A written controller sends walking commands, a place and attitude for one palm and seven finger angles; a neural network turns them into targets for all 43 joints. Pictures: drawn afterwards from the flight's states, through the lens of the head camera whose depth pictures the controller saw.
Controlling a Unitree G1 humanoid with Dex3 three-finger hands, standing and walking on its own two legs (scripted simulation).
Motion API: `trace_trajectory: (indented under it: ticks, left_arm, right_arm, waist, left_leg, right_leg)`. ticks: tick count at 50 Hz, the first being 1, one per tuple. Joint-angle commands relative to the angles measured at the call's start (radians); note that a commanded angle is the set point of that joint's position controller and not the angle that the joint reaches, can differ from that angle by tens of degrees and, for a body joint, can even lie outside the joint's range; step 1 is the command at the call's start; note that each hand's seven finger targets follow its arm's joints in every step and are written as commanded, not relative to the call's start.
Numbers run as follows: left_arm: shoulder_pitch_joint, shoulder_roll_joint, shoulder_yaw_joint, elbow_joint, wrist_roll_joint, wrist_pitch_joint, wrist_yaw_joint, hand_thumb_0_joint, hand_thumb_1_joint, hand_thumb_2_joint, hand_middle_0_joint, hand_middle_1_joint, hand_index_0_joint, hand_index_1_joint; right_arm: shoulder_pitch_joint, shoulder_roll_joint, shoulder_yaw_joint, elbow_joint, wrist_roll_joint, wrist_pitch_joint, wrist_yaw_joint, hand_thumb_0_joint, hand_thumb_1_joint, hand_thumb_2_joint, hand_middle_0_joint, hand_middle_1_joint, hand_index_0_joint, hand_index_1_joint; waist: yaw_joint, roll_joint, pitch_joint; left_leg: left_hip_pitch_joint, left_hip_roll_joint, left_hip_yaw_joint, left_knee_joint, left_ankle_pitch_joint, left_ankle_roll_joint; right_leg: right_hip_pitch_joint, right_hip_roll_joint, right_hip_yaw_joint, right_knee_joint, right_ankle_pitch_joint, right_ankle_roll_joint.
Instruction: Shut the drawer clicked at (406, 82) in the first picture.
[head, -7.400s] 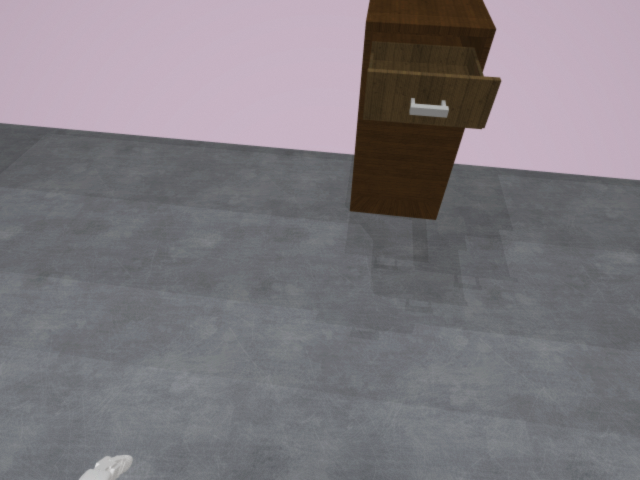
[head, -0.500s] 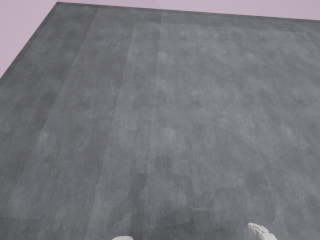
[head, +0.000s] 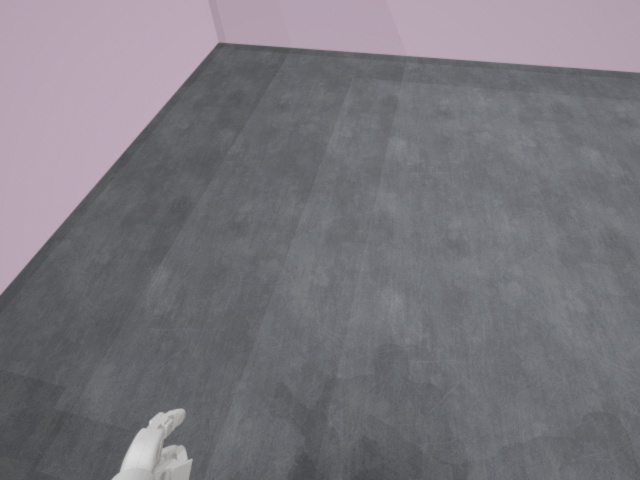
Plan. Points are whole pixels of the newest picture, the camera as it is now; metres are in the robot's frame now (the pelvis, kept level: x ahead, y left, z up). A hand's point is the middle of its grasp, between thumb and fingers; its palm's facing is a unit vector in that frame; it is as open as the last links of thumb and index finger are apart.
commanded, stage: turn to face it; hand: left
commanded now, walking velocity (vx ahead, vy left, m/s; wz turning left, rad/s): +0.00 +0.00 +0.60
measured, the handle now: out of the picture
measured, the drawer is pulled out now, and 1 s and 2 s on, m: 0.29 0.29 0.29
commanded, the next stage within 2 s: none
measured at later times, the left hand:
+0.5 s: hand out of the picture -0.07 +0.25 -0.18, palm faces +0.37 -0.90 -0.25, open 7.4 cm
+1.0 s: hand out of the picture +0.00 +0.28 -0.13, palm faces +0.55 -0.79 -0.27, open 7.4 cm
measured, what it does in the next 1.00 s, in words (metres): steps on the spot, turning left: left foot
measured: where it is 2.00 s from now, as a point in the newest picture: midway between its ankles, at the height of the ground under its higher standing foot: outside the picture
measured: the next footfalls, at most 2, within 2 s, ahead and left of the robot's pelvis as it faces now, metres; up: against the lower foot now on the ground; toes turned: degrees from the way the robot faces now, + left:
left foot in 0.46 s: -0.01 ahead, +0.13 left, +0.00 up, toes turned +25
right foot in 1.08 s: +0.10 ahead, -0.06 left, +0.00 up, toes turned +39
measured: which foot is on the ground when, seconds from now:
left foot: up 0.00-0.44, down 0.46-1.00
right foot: down 0.00-0.46, up 0.48-1.00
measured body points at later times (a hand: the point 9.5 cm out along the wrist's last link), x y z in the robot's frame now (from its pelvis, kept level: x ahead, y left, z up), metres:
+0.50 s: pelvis -0.02 +0.03 -0.01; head +0.01 +0.08 +0.44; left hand -0.09 +0.29 -0.16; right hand +0.18 -0.18 -0.12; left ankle -0.05 +0.12 -0.73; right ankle +0.01 -0.11 -0.71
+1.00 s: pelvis -0.01 +0.02 +0.01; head +0.02 +0.04 +0.46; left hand -0.03 +0.32 -0.11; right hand +0.15 -0.17 -0.13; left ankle -0.05 +0.12 -0.73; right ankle +0.07 -0.10 -0.69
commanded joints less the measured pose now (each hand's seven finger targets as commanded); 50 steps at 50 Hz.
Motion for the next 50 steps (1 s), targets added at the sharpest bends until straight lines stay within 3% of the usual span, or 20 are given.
trace_trajectory:
  ticks: [1, 3, 5, 9, 12, 17, 19, 20, 21, 22, 23, 24, 25, 27, 28, 30, 37, 42, 45, 50]
  left_arm:
    - [0.083, 0.207, 0.067, -0.06, -0.001, -0.018, 0.023, 0.0, 0.9, 0.9, -0.2, -0.3, -0.2, -0.3]
    - [0.017, 0.156, 0.047, -0.073, -0.001, -0.013, 0.015, 0.0, 0.9, 0.9, -0.2, -0.3, -0.2, -0.3]
    - [0.03, 0.143, 0.043, -0.066, 0.0, -0.016, 0.014, 0.0, 0.9, 0.9, -0.2, -0.3, -0.2, -0.3]
    - [0.11, 0.156, 0.05, -0.034, 0.004, -0.015, 0.019, 0.0, 0.9, 0.9, -0.2, -0.3, -0.2, -0.3]
    - [0.156, 0.177, 0.057, -0.01, 0.011, -0.012, 0.019, 0.0, 0.9, 0.9, -0.2, -0.3, -0.2, -0.3]
    - [0.185, 0.214, 0.071, 0.018, 0.018, -0.003, 0.015, 0.0, 0.9, 0.9, -0.2, -0.3, -0.2, -0.3]
    - [0.187, 0.219, 0.077, 0.027, 0.019, 0.001, 0.012, 0.0, 0.9, 0.9, -0.2, -0.3, -0.2, -0.3]
    - [0.178, 0.217, 0.079, 0.034, 0.015, 0.003, 0.01, 0.0, 0.9, 0.9, -0.2, -0.3, -0.2, -0.3]
    - [0.175, 0.211, 0.079, 0.032, 0.006, 0.009, 0.007, 0.0, 0.9, 0.9, -0.2, -0.3, -0.2, -0.3]
    - [0.185, 0.169, 0.075, 0.013, -0.003, 0.015, 0.003, 0.0, 0.9, 0.9, -0.2, -0.3, -0.2, -0.3]
    - [0.127, 0.101, 0.053, -0.034, -0.003, 0.019, -0.002, 0.0, 0.9, 0.9, -0.2, -0.3, -0.2, -0.3]
    - [0.083, 0.136, 0.052, -0.042, 0.005, 0.03, 0.002, 0.0, 0.9, 0.9, -0.2, -0.3, -0.2, -0.3]
    - [0.068, 0.124, 0.053, -0.032, 0.009, 0.037, 0.005, 0.0, 0.9, 0.9, -0.2, -0.3, -0.2, -0.3]
    - [0.075, 0.136, 0.064, 0.007, 0.006, 0.033, -0.003, 0.0, 0.9, 0.9, -0.2, -0.3, -0.2, -0.3]
    - [0.101, 0.138, 0.066, 0.02, 0.005, 0.031, -0.006, 0.0, 0.9, 0.9, -0.2, -0.3, -0.2, -0.3]
    - [0.131, 0.142, 0.067, 0.038, 0.003, 0.03, -0.01, 0.0, 0.9, 0.9, -0.2, -0.3, -0.2, -0.3]
    - [0.075, 0.139, 0.07, 0.011, 0.004, 0.032, 0.001, 0.0, 0.9, 0.9, -0.2, -0.3, -0.2, -0.3]
    - [-0.008, 0.125, 0.063, -0.029, -0.003, 0.025, 0.006, 0.0, 0.9, 0.9, -0.2, -0.3, -0.2, -0.3]
    - [-0.035, 0.113, 0.057, -0.046, -0.007, 0.022, 0.008, 0.0, 0.9, 0.9, -0.2, -0.3, -0.2, -0.3]
    - [0.027, 0.109, 0.051, -0.042, -0.018, 0.012, 0.014, 0.0, 0.9, 0.9, -0.2, -0.3, -0.2, -0.3]
  right_arm:
    - [-0.015, -0.116, -0.044, -0.092, -0.001, -0.004, 0.001, 0.0, -0.9, -0.9, 0.2, 0.3, 0.2, 0.3]
    - [0.009, -0.108, -0.042, -0.061, -0.007, 0.008, 0.017, 0.0, -0.9, -0.9, 0.2, 0.3, 0.2, 0.3]
    - [0.024, -0.094, -0.038, -0.049, -0.004, 0.012, 0.024, 0.0, -0.9, -0.9, 0.2, 0.3, 0.2, 0.3]
    - [-0.038, -0.093, -0.031, -0.055, -0.005, 0.02, 0.025, 0.0, -0.9, -0.9, 0.2, 0.3, 0.2, 0.3]
    - [-0.092, -0.076, -0.023, -0.069, -0.002, 0.018, 0.028, 0.0, -0.9, -0.9, 0.2, 0.3, 0.2, 0.3]
    - [-0.137, -0.059, -0.005, -0.089, 0.006, -0.001, 0.027, 0.0, -0.9, -0.9, 0.2, 0.3, 0.2, 0.3]
    - [-0.115, -0.059, -0.003, -0.09, 0.008, -0.011, 0.024, 0.0, -0.9, -0.9, 0.2, 0.3, 0.2, 0.3]
    - [-0.083, -0.069, -0.006, -0.087, 0.007, -0.017, 0.022, 0.0, -0.9, -0.9, 0.2, 0.3, 0.2, 0.3]
    - [-0.032, -0.094, -0.013, -0.076, 0.004, -0.024, 0.023, 0.0, -0.9, -0.9, 0.2, 0.3, 0.2, 0.3]
    - [0.032, -0.188, -0.036, -0.064, -0.001, -0.035, 0.018, 0.0, -0.9, -0.9, 0.2, 0.3, 0.2, 0.3]
    - [0.085, -0.293, -0.059, -0.06, 0.001, -0.037, 0.008, 0.0, -0.9, -0.9, 0.2, 0.3, 0.2, 0.3]
    - [0.114, -0.295, -0.057, -0.037, 0.002, -0.029, 0.003, 0.0, -0.9, -0.9, 0.2, 0.3, 0.2, 0.3]
    - [0.076, -0.256, -0.047, -0.042, -0.001, -0.034, -0.008, 0.0, -0.9, -0.9, 0.2, 0.3, 0.2, 0.3]
    - [-0.031, -0.201, -0.028, -0.069, -0.001, -0.038, -0.021, 0.0, -0.9, -0.9, 0.2, 0.3, 0.2, 0.3]
    - [-0.061, -0.186, -0.02, -0.08, 0.0, -0.041, -0.021, 0.0, -0.9, -0.9, 0.2, 0.3, 0.2, 0.3]
    - [-0.063, -0.176, -0.015, -0.085, 0.005, -0.047, -0.021, 0.0, -0.9, -0.9, 0.2, 0.3, 0.2, 0.3]
    - [-0.006, -0.173, -0.026, -0.076, 0.001, -0.043, -0.019, 0.0, -0.9, -0.9, 0.2, 0.3, 0.2, 0.3]
    - [0.038, -0.173, -0.035, -0.065, -0.006, -0.039, -0.02, 0.0, -0.9, -0.9, 0.2, 0.3, 0.2, 0.3]
    - [0.048, -0.176, -0.039, -0.061, -0.009, -0.033, -0.021, 0.0, -0.9, -0.9, 0.2, 0.3, 0.2, 0.3]
    - [0.019, -0.176, -0.044, -0.067, -0.009, -0.025, -0.019, 0.0, -0.9, -0.9, 0.2, 0.3, 0.2, 0.3]
  waist:
    - [0.06, -0.264, -0.102]
    - [0.026, -0.245, -0.035]
    - [0.022, -0.247, -0.042]
    - [0.059, -0.24, -0.043]
    - [0.082, -0.224, -0.051]
    - [0.105, -0.275, -0.091]
    - [0.095, -0.275, -0.116]
    - [0.074, -0.246, -0.137]
    - [0.043, -0.177, -0.164]
    - [0.003, 0.043, -0.209]
    - [-0.031, 0.313, -0.185]
    - [-0.038, 0.182, -0.195]
    - [-0.021, 0.169, -0.151]
    - [0.017, 0.146, -0.09]
    - [0.038, 0.127, -0.08]
    - [0.053, 0.091, -0.094]
    - [0.034, 0.066, -0.087]
    - [0.004, 0.076, -0.096]
    - [0.0, 0.089, -0.1]
    - [0.028, 0.105, -0.147]
  left_leg:
    - [-0.233, 0.063, 0.036, 0.497, -0.092, -0.015]
    - [-0.24, 0.084, 0.087, 0.558, 0.041, -0.029]
    - [-0.243, 0.086, 0.11, 0.545, 0.1, -0.041]
    - [-0.259, 0.108, 0.141, 0.448, 0.084, -0.058]
    - [-0.236, 0.111, 0.175, 0.319, 0.037, -0.059]
    - [-0.132, 0.105, 0.24, 0.077, -0.015, -0.037]
    - [-0.064, 0.089, 0.261, -0.034, 0.012, -0.023]
    - [-0.001, 0.091, 0.259, -0.143, 0.083, -0.016]
    - [0.125, 0.089, 0.249, -0.276, 0.224, -0.006]
    - [0.304, 0.238, 0.04, -0.37, 0.402, 0.055]
    - [0.354, 0.471, -0.262, -0.396, 0.818, 0.176]
    - [0.322, 0.505, -0.214, -0.364, 0.83, 0.238]
    - [0.26, 0.44, -0.166, -0.386, 0.745, 0.214]
    - [0.218, 0.34, -0.091, -0.375, 0.733, 0.17]
    - [0.203, 0.307, -0.055, -0.379, 0.737, 0.158]
    - [0.203, 0.271, -0.028, -0.388, 0.721, 0.145]
    - [0.206, 0.263, -0.156, -0.429, 0.522, 0.169]
    - [0.225, 0.27, -0.252, -0.397, 0.572, 0.211]
    - [0.204, 0.264, -0.308, -0.377, 0.592, 0.221]
    - [0.129, 0.216, -0.348, -0.324, 0.678, 0.194]
  right_leg:
    - [0.15, -0.393, 0.292, -0.316, 0.234, -0.133]
    - [0.088, -0.295, 0.129, -0.319, 0.145, -0.09]
    - [0.107, -0.266, 0.046, -0.319, 0.155, -0.07]
    - [0.172, -0.304, 0.018, -0.325, 0.149, -0.102]
    - [0.212, -0.328, -0.01, -0.306, 0.225, -0.118]
    - [0.234, -0.362, -0.053, -0.225, 0.369, -0.132]
    - [0.23, -0.363, -0.075, -0.169, 0.405, -0.115]
    - [0.221, -0.357, -0.103, -0.106, 0.39, -0.087]
    - [0.149, -0.332, -0.142, -0.003, 0.333, -0.042]
    - [-0.046, -0.245, -0.171, 0.205, 0.092, 0.024]
    - [-0.302, -0.112, -0.129, 0.415, -0.418, 0.098]
    - [-0.297, -0.119, -0.021, 0.526, -0.39, 0.077]
    - [-0.311, -0.132, 0.016, 0.556, -0.317, 0.075]
    - [-0.32, -0.117, 0.046, 0.604, -0.17, 0.083]
    - [-0.3, -0.109, 0.042, 0.609, -0.125, 0.087]
    - [-0.27, -0.096, 0.04, 0.601, -0.073, 0.096]
    - [-0.274, -0.073, 0.078, 0.52, -0.048, 0.114]
    - [-0.251, -0.046, 0.086, 0.394, -0.126, 0.105]
    - [-0.203, -0.02, 0.089, 0.302, -0.166, 0.094]
    - [-0.004, 0.04, 0.078, 0.068, -0.126, 0.066]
